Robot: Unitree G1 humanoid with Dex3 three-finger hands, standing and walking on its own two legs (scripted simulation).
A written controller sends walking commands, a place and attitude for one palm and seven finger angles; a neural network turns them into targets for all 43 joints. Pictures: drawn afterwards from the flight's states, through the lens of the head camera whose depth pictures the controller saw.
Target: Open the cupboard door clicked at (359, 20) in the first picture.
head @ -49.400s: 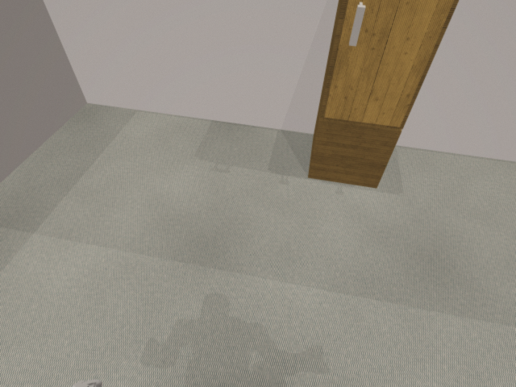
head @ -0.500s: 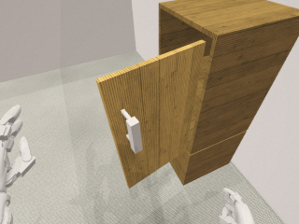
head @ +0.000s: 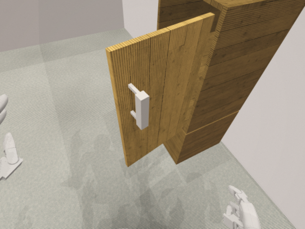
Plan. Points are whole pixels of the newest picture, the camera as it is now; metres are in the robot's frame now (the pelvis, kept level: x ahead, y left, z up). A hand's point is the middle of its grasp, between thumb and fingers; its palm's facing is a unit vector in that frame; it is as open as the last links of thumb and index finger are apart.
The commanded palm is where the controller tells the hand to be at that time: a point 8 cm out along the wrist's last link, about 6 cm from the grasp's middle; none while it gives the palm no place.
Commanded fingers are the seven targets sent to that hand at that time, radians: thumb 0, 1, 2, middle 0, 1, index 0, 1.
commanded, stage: step back with the hand held close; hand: left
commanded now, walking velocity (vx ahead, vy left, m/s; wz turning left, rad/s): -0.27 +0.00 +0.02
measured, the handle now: (137, 106) +0.42 +0.08 +0.08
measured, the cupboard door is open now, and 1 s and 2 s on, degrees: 100 100 100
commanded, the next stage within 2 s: stop stepping back and stand still in 0.58 s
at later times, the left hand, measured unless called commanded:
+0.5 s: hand out of the picture +0.14 +0.27 +0.17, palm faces +0.44 -0.79 -0.44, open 7.4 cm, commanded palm +0.08 +0.30 +0.18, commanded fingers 0.00 0.90 0.90 -0.20 -0.30 -0.20 -0.30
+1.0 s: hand out of the picture +0.09 +0.29 +0.17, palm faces +0.44 -0.81 -0.39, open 7.4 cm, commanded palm +0.02 +0.32 +0.18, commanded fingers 0.00 0.90 0.90 -0.20 -0.30 -0.20 -0.30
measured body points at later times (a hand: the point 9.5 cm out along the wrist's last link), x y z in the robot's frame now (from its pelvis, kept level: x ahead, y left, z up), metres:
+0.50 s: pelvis -0.06 +0.01 +0.00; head -0.04 +0.04 +0.45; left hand +0.11 +0.31 +0.20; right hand +0.11 -0.21 -0.07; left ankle +0.06 +0.09 -0.73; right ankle -0.15 -0.12 -0.71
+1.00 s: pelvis -0.12 +0.02 +0.00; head -0.12 +0.05 +0.45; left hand +0.06 +0.33 +0.19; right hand +0.02 -0.22 -0.08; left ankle +0.05 +0.09 -0.73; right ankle -0.18 -0.09 -0.71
